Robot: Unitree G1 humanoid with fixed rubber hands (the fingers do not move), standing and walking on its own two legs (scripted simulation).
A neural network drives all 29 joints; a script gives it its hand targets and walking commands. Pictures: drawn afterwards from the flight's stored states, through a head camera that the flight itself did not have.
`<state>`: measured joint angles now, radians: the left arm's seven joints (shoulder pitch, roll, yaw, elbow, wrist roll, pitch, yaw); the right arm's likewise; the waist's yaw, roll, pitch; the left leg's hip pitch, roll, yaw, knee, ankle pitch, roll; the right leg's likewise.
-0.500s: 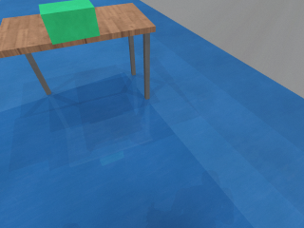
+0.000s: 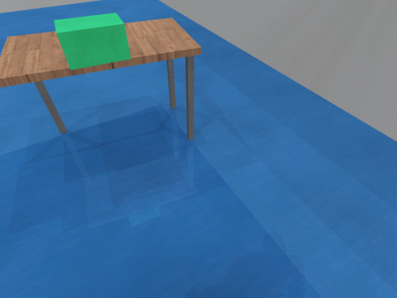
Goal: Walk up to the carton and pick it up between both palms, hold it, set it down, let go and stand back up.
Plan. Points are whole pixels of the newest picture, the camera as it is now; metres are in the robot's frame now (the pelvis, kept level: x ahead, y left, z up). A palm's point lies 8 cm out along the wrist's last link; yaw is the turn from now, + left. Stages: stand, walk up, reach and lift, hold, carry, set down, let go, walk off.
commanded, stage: stand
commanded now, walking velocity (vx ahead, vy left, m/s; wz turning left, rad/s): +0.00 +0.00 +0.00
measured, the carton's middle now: (94, 40) +1.24 +0.48 +0.01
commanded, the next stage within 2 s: none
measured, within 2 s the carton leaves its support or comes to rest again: neither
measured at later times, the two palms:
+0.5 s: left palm out of the picture -0.02 +0.19 -0.14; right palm out of the picture -0.02 -0.20 -0.14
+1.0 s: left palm out of the picture -0.05 +0.18 -0.14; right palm out of the picture -0.04 -0.20 -0.15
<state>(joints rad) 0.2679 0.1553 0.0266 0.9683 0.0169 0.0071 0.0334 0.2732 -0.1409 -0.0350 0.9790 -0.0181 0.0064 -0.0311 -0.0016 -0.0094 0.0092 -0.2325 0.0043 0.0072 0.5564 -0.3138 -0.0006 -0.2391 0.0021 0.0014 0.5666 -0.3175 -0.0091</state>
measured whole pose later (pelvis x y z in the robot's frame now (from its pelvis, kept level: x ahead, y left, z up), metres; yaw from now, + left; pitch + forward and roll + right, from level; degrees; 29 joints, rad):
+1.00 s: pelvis -0.01 -0.01 +0.01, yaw +0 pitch -2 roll +0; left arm 0.32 0.07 0.01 1.17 0.01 0.00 0.05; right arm 0.30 -0.08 -0.02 1.19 -0.01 0.00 -0.05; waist 0.00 0.01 0.04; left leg -0.17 0.02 0.00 0.46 -0.25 -0.01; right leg -0.17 0.01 -0.01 0.46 -0.25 -0.02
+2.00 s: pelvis +0.00 -0.01 +0.01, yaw +0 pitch -1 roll +0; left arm 0.31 0.08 0.00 1.17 0.01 -0.02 0.04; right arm 0.32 -0.08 -0.01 1.18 -0.01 0.00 -0.04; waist 0.00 0.00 0.03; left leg -0.16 0.02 -0.01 0.44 -0.25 -0.02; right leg -0.16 0.02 -0.01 0.44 -0.26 -0.02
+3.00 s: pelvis +0.09 +0.06 -0.02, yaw +15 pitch -4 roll -1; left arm 0.42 0.25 0.02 1.10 0.09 -0.05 0.02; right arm 0.36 -0.25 -0.06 0.97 -0.05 -0.04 0.03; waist 0.01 -0.05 0.06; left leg -0.45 0.08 0.04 0.72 -0.26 0.01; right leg 0.01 -0.15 -0.22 0.63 -0.55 -0.01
